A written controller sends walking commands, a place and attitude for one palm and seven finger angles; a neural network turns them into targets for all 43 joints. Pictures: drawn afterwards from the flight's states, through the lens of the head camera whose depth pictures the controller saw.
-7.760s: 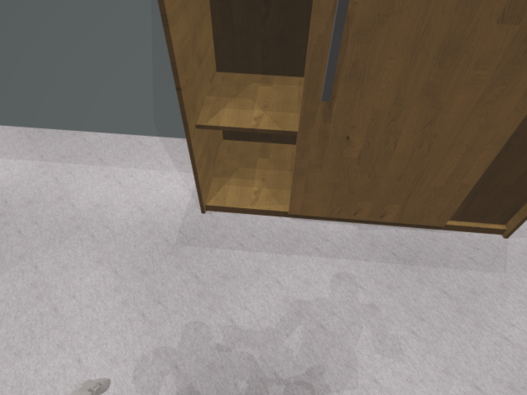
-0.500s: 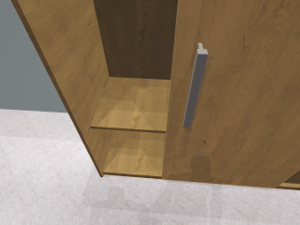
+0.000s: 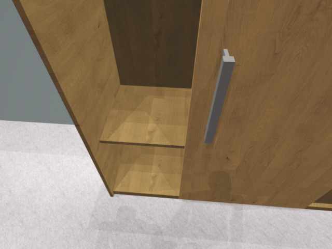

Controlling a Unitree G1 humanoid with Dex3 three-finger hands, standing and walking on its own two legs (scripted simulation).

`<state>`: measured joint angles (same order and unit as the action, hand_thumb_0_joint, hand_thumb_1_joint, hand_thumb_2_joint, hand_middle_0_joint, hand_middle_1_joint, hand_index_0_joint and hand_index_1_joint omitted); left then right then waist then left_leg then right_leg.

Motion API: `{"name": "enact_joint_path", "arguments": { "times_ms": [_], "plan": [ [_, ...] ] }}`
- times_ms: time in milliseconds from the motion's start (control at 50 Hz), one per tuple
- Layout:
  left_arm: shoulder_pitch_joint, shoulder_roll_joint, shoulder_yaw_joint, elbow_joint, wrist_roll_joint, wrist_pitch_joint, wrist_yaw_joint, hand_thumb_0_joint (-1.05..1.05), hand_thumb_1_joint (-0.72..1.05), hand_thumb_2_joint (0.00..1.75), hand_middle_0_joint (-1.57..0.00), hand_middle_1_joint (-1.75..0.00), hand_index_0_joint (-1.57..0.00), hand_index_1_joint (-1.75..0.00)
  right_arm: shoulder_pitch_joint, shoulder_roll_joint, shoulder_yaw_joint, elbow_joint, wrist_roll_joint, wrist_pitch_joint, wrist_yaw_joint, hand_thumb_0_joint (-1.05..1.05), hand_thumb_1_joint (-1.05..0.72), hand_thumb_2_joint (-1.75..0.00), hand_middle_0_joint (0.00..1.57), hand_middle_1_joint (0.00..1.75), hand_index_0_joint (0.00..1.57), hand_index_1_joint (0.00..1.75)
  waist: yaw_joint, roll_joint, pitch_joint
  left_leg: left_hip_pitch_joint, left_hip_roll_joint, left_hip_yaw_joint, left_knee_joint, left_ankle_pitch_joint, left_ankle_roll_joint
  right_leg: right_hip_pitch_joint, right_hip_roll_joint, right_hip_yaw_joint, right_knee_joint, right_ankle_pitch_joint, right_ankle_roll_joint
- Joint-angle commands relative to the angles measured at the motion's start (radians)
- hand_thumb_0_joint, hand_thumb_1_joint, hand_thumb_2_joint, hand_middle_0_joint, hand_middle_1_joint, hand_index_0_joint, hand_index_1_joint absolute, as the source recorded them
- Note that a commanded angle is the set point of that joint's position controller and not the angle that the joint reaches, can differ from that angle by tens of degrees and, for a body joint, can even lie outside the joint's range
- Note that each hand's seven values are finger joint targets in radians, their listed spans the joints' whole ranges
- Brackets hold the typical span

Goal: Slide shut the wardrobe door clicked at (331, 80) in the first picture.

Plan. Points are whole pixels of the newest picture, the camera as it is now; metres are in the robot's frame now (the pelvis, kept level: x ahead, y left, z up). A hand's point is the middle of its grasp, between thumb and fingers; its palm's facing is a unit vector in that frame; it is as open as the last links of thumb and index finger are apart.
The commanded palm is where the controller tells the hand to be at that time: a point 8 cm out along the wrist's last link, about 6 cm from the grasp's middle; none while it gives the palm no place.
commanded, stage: look again from close up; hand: right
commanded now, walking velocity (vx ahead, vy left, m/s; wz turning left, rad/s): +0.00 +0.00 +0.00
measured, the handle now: (215, 102) +0.50 -0.12 +0.09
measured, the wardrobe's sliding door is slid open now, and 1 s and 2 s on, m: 0.41 0.41 0.41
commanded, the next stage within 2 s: none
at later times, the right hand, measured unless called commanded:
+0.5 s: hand out of the picture -0.03 -0.14 -0.18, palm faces +0.06 +0.99 -0.14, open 7.3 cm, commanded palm none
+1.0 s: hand out of the picture -0.04 -0.13 -0.18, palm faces +0.07 +0.99 -0.16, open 7.3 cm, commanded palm none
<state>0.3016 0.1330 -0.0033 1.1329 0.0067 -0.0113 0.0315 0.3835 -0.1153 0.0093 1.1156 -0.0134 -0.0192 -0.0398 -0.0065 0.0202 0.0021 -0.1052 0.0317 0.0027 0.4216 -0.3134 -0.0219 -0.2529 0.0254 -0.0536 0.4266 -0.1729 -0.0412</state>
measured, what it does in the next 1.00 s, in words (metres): stands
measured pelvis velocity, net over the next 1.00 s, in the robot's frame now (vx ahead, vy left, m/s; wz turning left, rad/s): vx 0.01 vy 0.02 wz -0.01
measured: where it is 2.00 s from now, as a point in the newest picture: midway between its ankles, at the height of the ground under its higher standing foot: outside the picture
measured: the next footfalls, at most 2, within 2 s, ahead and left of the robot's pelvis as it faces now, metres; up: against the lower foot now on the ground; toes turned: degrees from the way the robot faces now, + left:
none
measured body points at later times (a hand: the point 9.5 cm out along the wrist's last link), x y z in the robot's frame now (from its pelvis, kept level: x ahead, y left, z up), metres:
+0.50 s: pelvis +0.01 +0.01 +0.00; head +0.01 +0.00 +0.45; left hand +0.00 +0.23 -0.16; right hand -0.04 -0.19 -0.16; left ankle -0.06 +0.13 -0.74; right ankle +0.04 -0.09 -0.74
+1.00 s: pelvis +0.01 +0.02 +0.00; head +0.02 +0.01 +0.45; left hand +0.00 +0.23 -0.16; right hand -0.04 -0.19 -0.16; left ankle -0.06 +0.13 -0.74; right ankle +0.04 -0.09 -0.74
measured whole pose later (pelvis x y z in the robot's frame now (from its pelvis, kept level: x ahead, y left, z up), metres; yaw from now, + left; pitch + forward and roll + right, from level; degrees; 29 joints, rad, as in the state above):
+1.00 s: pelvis +0.01 +0.02 +0.00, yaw -1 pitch +0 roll -1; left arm 0.31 0.13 -0.01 1.15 0.01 -0.01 0.04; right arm 0.39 -0.11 0.00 1.13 -0.01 -0.02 -0.04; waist -0.01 0.02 0.00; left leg -0.07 0.01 0.02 0.40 -0.33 0.00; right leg -0.23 0.01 -0.04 0.43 -0.19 -0.02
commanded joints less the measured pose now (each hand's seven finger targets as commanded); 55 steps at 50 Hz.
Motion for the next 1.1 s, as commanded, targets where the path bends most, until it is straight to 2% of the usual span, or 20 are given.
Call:
{"name": "enact_joint_path", "arguments": {
  "times_ms": [0,40,140,200,240,300,320,400,420,460,520,600,620,700,820,900,940,1000,1080],
  "plan": [
    [0.060,0.091,0.010,-0.028,0.000,-0.016,0.000,0.00,0.90,0.90,-0.20,-0.30,-0.20,-0.30,0.114,-0.081,-0.011,-0.005,-0.001,-0.006,-0.002,0.00,-0.90,-0.90,0.20,0.30,0.20,0.30,-0.002,0.000,0.068,-0.123,0.065,-0.039,-0.084,0.104,0.045,0.069,-0.118,0.122,-0.080,0.058,-0.008],
    [0.054,0.090,0.008,-0.029,-0.001,-0.015,0.000,0.00,0.90,0.90,-0.20,-0.30,-0.20,-0.30,0.114,-0.080,-0.010,-0.005,-0.001,-0.007,-0.003,0.00,-0.90,-0.90,0.20,0.30,0.20,0.30,-0.004,0.011,0.083,-0.124,0.067,-0.040,-0.090,0.108,0.044,0.059,-0.116,0.116,-0.074,0.067,-0.007],
    [0.054,0.085,0.007,-0.025,-0.001,-0.016,0.001,0.00,0.90,0.90,-0.20,-0.30,-0.20,-0.30,0.116,-0.083,-0.011,-0.004,-0.001,-0.008,-0.003,0.00,-0.90,-0.90,0.20,0.30,0.20,0.30,-0.005,-0.006,0.074,-0.113,0.067,-0.045,-0.094,0.127,0.045,0.064,-0.114,0.112,-0.063,0.092,-0.005],
    [0.055,0.087,0.008,-0.023,0.000,-0.017,0.002,0.00,0.90,0.90,-0.20,-0.30,-0.20,-0.30,0.116,-0.081,-0.010,-0.002,0.000,-0.009,-0.003,0.00,-0.90,-0.90,0.20,0.30,0.20,0.30,-0.003,0.003,0.066,-0.112,0.067,-0.045,-0.093,0.144,0.045,0.078,-0.116,0.110,-0.058,0.112,-0.005],
    [0.053,0.084,0.007,-0.022,-0.001,-0.016,0.002,0.00,0.90,0.90,-0.20,-0.30,-0.20,-0.30,0.115,-0.081,-0.010,-0.002,-0.001,-0.009,-0.004,0.00,-0.90,-0.90,0.20,0.30,0.20,0.30,-0.005,0.014,0.084,-0.112,0.068,-0.043,-0.097,0.144,0.044,0.066,-0.115,0.110,-0.058,0.113,-0.005],
    [0.054,0.087,0.007,-0.022,0.000,-0.017,0.004,0.00,0.90,0.90,-0.20,-0.30,-0.20,-0.30,0.117,-0.081,-0.011,-0.002,0.000,-0.009,-0.004,0.00,-0.90,-0.90,0.20,0.30,0.20,0.30,-0.003,-0.008,0.068,-0.106,0.066,-0.045,-0.097,0.151,0.045,0.080,-0.115,0.109,-0.053,0.122,-0.004],
    [0.049,0.085,0.006,-0.019,-0.002,-0.015,0.003,0.00,0.90,0.90,-0.20,-0.30,-0.20,-0.30,0.118,-0.085,-0.009,0.000,0.000,-0.009,-0.004,0.00,-0.90,-0.90,0.20,0.30,0.20,0.30,-0.007,0.000,0.086,-0.109,0.066,-0.043,-0.104,0.146,0.045,0.069,-0.116,0.106,-0.052,0.112,-0.005],
    [0.052,0.084,0.006,-0.021,0.000,-0.016,0.004,0.00,0.90,0.90,-0.20,-0.30,-0.20,-0.30,0.117,-0.082,-0.011,0.002,0.000,-0.008,-0.003,0.00,-0.90,-0.90,0.20,0.30,0.20,0.30,-0.005,-0.012,0.083,-0.111,0.067,-0.046,-0.102,0.139,0.046,0.077,-0.116,0.109,-0.060,0.107,-0.004],
    [0.050,0.085,0.006,-0.022,-0.002,-0.015,0.004,0.00,0.90,0.90,-0.20,-0.30,-0.20,-0.30,0.117,-0.086,-0.010,0.003,-0.001,-0.009,-0.003,0.00,-0.90,-0.90,0.20,0.30,0.20,0.30,-0.006,0.007,0.089,-0.109,0.065,-0.046,-0.107,0.146,0.045,0.071,-0.117,0.107,-0.054,0.110,-0.004],
    [0.053,0.085,0.005,-0.021,0.000,-0.015,0.004,0.00,0.90,0.90,-0.20,-0.30,-0.20,-0.30,0.114,-0.081,-0.011,0.002,-0.001,-0.008,-0.003,0.00,-0.90,-0.90,0.20,0.30,0.20,0.30,-0.003,-0.011,0.089,-0.110,0.065,-0.046,-0.104,0.141,0.046,0.073,-0.115,0.108,-0.058,0.110,-0.003],
    [0.053,0.087,0.005,-0.022,-0.002,-0.016,0.005,0.00,0.90,0.90,-0.20,-0.30,-0.20,-0.30,0.117,-0.083,-0.011,0.004,-0.002,-0.009,-0.003,0.00,-0.90,-0.90,0.20,0.30,0.20,0.30,-0.006,0.004,0.089,-0.103,0.065,-0.043,-0.108,0.150,0.045,0.071,-0.117,0.104,-0.054,0.115,-0.003],
    [0.058,0.087,0.005,-0.021,0.000,-0.017,0.006,0.00,0.90,0.90,-0.20,-0.30,-0.20,-0.30,0.114,-0.082,-0.012,0.004,-0.001,-0.007,-0.002,0.00,-0.90,-0.90,0.20,0.30,0.20,0.30,-0.005,-0.018,0.080,-0.103,0.064,-0.042,-0.102,0.142,0.046,0.079,-0.116,0.109,-0.057,0.118,-0.002],
    [0.056,0.087,0.004,-0.022,-0.001,-0.016,0.006,0.00,0.90,0.90,-0.20,-0.30,-0.20,-0.30,0.115,-0.084,-0.013,0.004,-0.001,-0.007,-0.003,0.00,-0.90,-0.90,0.20,0.30,0.20,0.30,-0.007,-0.001,0.086,-0.099,0.063,-0.041,-0.107,0.141,0.046,0.072,-0.116,0.111,-0.056,0.117,-0.004],
    [0.065,0.088,0.004,-0.020,0.001,-0.016,0.007,0.00,0.90,0.90,-0.20,-0.30,-0.20,-0.30,0.112,-0.080,-0.014,0.006,-0.001,-0.004,-0.002,0.00,-0.90,-0.90,0.20,0.30,0.20,0.30,-0.005,-0.014,0.090,-0.108,0.062,-0.037,-0.100,0.119,0.046,0.074,-0.117,0.113,-0.068,0.097,-0.003],
    [0.061,0.086,0.003,-0.020,-0.001,-0.017,0.008,0.00,0.90,0.90,-0.20,-0.30,-0.20,-0.30,0.121,-0.082,-0.014,0.010,-0.001,-0.006,-0.002,0.00,-0.90,-0.90,0.20,0.30,0.20,0.30,-0.010,0.011,0.085,-0.096,0.065,-0.038,-0.104,0.145,0.047,0.077,-0.117,0.112,-0.057,0.125,-0.006],
    [0.065,0.082,0.004,-0.016,0.001,-0.017,0.008,0.00,0.90,0.90,-0.20,-0.30,-0.20,-0.30,0.121,-0.078,-0.015,0.011,0.000,-0.006,-0.002,0.00,-0.90,-0.90,0.20,0.30,0.20,0.30,-0.007,-0.010,0.080,-0.097,0.065,-0.039,-0.102,0.143,0.048,0.081,-0.115,0.108,-0.058,0.124,-0.003],
    [0.061,0.079,0.002,-0.015,0.000,-0.016,0.007,0.00,0.90,0.90,-0.20,-0.30,-0.20,-0.30,0.123,-0.081,-0.015,0.011,0.000,-0.007,-0.003,0.00,-0.90,-0.90,0.20,0.30,0.20,0.30,-0.009,0.006,0.096,-0.097,0.067,-0.038,-0.105,0.154,0.049,0.070,-0.114,0.107,-0.055,0.124,-0.002],
    [0.068,0.078,0.003,-0.014,0.000,-0.018,0.009,0.00,0.90,0.90,-0.20,-0.30,-0.20,-0.30,0.125,-0.078,-0.016,0.011,0.000,-0.008,-0.003,0.00,-0.90,-0.90,0.20,0.30,0.20,0.30,-0.007,-0.004,0.077,-0.090,0.066,-0.040,-0.102,0.167,0.050,0.081,-0.114,0.108,-0.050,0.140,-0.003],
    [0.066,0.076,0.002,-0.011,0.000,-0.017,0.009,0.00,0.90,0.90,-0.20,-0.30,-0.20,-0.30,0.124,-0.078,-0.016,0.012,0.000,-0.008,-0.004,0.00,-0.90,-0.90,0.20,0.30,0.20,0.30,-0.008,-0.001,0.084,-0.087,0.068,-0.035,-0.101,0.178,0.049,0.077,-0.113,0.107,-0.046,0.147,-0.002]
  ]
}}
